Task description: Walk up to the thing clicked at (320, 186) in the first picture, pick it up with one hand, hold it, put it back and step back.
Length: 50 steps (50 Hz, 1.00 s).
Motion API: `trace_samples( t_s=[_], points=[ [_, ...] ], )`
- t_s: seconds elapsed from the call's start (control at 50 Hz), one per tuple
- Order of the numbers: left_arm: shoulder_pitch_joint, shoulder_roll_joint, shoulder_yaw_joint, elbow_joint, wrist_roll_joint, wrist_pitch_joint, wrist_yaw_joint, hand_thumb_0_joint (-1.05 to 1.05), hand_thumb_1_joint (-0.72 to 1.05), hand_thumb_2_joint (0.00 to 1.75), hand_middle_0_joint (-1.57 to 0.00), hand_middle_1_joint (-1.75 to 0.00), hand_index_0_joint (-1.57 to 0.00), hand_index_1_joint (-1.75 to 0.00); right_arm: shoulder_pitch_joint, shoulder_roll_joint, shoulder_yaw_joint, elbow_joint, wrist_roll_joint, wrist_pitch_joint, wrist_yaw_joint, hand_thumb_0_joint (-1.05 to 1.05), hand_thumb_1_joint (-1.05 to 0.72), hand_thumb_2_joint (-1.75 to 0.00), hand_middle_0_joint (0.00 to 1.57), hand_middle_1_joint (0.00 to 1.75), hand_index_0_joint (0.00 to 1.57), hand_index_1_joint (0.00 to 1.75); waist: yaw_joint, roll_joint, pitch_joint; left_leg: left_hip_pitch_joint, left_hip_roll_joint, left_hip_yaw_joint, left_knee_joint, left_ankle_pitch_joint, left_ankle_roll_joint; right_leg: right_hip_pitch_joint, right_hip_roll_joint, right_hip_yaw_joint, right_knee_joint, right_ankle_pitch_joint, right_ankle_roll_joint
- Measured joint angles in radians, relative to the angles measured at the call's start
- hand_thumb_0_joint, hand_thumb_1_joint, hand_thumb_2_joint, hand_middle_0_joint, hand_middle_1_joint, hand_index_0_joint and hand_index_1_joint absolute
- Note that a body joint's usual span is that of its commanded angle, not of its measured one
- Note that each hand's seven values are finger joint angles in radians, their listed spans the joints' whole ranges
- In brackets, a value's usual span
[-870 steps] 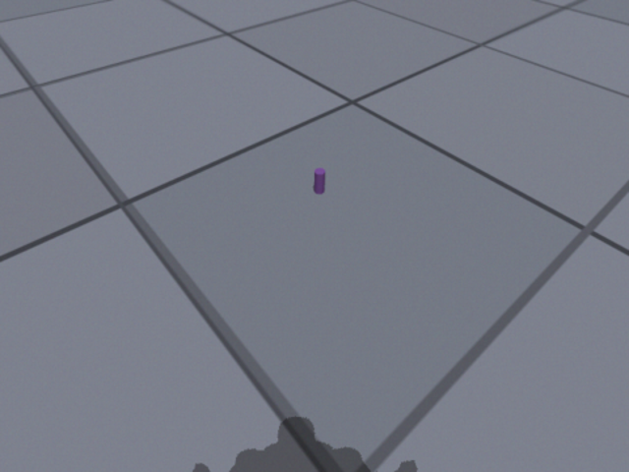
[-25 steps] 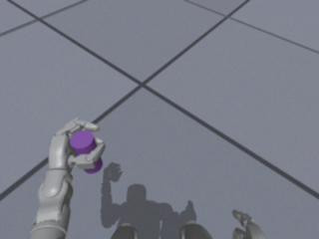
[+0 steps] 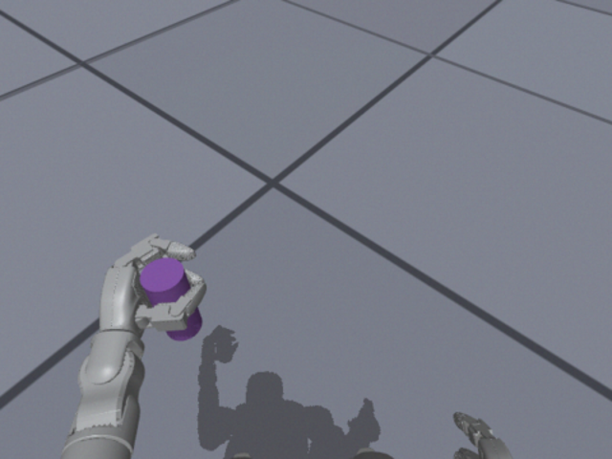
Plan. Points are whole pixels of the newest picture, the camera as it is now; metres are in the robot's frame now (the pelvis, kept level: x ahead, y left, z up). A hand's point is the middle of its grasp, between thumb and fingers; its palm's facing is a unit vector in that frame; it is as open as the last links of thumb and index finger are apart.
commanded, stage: hold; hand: left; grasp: from the side
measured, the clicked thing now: (174, 301) +0.33 +0.18 +0.01
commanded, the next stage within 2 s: none
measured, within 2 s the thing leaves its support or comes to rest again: neither
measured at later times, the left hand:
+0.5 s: hand (173, 288) +0.33 +0.17 +0.06, palm faces +0.04 -1.00 -0.01, open 7.3 cm
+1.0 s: hand (170, 285) +0.33 +0.17 +0.07, palm faces +0.03 -1.00 +0.00, open 7.3 cm
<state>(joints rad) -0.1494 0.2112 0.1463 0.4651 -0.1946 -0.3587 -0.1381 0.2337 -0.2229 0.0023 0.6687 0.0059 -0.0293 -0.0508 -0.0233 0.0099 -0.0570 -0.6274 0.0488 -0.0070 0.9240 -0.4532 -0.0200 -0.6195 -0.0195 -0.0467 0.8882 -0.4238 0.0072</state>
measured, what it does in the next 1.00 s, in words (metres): stands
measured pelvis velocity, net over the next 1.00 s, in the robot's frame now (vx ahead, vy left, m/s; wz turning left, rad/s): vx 0.00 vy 0.00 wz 0.00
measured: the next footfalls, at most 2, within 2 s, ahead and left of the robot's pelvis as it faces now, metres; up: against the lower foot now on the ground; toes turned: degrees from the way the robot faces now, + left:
none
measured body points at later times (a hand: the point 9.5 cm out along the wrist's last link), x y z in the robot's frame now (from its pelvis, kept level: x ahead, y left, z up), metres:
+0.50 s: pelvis +0.00 +0.00 +0.01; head +0.04 +0.00 +0.46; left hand +0.32 +0.22 +0.06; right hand +0.13 -0.25 -0.10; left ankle +0.00 +0.13 -0.69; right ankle +0.01 -0.13 -0.69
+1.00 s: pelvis +0.00 +0.00 +0.02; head +0.03 +0.01 +0.47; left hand +0.32 +0.22 +0.07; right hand +0.12 -0.24 -0.09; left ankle +0.00 +0.13 -0.69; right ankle +0.01 -0.13 -0.69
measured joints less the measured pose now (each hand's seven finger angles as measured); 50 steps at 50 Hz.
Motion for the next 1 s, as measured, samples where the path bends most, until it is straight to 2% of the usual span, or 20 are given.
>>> trace_samples(
  t_s=[0.72,1.0],
  points=[
    [-0.001,-0.009,-0.008,0.023,0.015,0.003,0.011,0.06,0.01,1.04,-0.93,-1.03,-0.85,-1.03,-0.005,0.006,0.001,0.006,0.001,0.006,0.003,0.01,-0.9,-0.9,0.21,0.3,0.2,0.3,0.005,-0.005,0.029,0.13,-0.005,0.009,-0.111,0.049,0.003,0.127,-0.002,0.006,-0.107,0.048,0.003],
    [-0.002,-0.01,-0.009,0.024,0.008,-0.01,0.01,0.06,0.01,1.04,-0.93,-1.03,-0.85,-1.03,0.003,0.006,0.0,0.014,0.003,0.002,0.012,0.01,-0.9,-0.9,0.21,0.3,0.2,0.3,0.006,-0.002,0.035,0.141,-0.006,0.012,-0.12,0.053,0.004,0.137,-0.002,0.009,-0.117,0.053,0.004]
  ],
)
